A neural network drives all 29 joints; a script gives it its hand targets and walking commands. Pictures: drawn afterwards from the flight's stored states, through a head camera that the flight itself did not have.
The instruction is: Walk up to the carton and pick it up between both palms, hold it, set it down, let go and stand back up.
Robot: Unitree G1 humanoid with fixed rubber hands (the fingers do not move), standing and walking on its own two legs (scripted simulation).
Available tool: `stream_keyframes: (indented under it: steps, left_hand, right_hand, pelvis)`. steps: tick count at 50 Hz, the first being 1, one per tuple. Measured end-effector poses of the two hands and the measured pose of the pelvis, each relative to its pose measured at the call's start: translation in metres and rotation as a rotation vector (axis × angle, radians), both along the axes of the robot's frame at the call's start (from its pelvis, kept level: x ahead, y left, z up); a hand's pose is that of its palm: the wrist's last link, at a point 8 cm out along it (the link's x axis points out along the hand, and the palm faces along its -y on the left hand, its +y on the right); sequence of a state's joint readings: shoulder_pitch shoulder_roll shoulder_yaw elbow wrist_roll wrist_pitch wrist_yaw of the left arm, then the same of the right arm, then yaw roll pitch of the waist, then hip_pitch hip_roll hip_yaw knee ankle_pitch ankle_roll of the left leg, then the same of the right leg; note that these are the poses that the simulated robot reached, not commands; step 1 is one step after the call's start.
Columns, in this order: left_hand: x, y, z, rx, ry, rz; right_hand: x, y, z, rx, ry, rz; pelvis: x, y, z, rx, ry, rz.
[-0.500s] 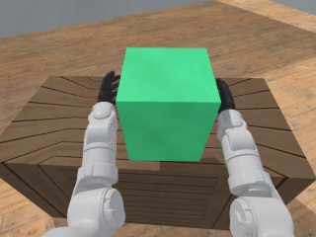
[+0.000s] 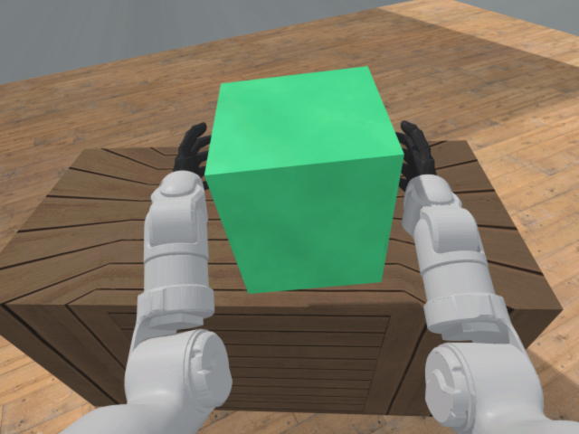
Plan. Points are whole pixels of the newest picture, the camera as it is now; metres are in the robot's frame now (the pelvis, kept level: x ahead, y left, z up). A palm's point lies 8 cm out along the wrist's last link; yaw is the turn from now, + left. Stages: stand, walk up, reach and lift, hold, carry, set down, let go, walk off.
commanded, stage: reach and lift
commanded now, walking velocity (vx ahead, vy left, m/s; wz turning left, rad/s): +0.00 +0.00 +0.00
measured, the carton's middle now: (304, 186) +0.43 -0.02 +0.14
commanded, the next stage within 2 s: hold in 0.96 s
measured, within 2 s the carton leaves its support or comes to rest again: neither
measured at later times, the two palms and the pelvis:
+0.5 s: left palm (183, 185) +0.38 +0.14 +0.20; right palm (414, 187) +0.37 -0.16 +0.18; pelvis +0.01 -0.01 +0.00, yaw +0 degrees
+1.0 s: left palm (179, 210) +0.36 +0.14 +0.17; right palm (413, 204) +0.36 -0.16 +0.16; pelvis +0.01 +0.00 +0.00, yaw -1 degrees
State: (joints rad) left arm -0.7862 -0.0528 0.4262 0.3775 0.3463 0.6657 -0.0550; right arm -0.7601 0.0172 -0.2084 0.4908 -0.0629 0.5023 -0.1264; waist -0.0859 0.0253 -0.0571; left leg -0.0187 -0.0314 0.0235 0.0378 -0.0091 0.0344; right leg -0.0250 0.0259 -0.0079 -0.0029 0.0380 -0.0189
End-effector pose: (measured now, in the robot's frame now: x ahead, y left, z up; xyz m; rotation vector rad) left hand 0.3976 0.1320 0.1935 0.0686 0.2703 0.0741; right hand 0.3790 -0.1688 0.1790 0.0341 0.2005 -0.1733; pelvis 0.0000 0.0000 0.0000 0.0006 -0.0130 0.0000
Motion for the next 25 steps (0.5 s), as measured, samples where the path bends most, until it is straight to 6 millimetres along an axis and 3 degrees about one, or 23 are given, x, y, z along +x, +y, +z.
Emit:
stream_keyframes:
  steps: [5, 12, 20, 25]
  left_hand:
    - [-0.002, -0.003, -0.016, -0.026, 0.0, 0.025]
    - [-0.013, 0.006, 0.004, -0.012, -0.07, 0.065]
    - [-0.017, 0.009, -0.024, -0.023, 0.038, 0.048]
    - [-0.015, 0.005, 0.003, -0.042, -0.094, 0.035]
  right_hand:
    - [0.002, -0.002, -0.009, 0.004, -0.01, 0.005]
    - [0.003, 0.007, 0.002, 0.009, -0.078, 0.048]
    - [-0.01, 0.01, -0.033, 0.049, 0.016, 0.016]
    - [-0.009, 0.007, -0.004, 0.035, -0.114, 0.004]
  pelvis:
    - [0.007, -0.004, 0.0, 0.002, 0.008, -0.014]
    - [0.015, -0.008, 0.0, 0.002, -0.009, -0.018]
    - [0.012, -0.008, 0.0, 0.001, -0.041, -0.001]
    - [0.012, -0.005, 0.0, 0.001, 0.002, -0.006]
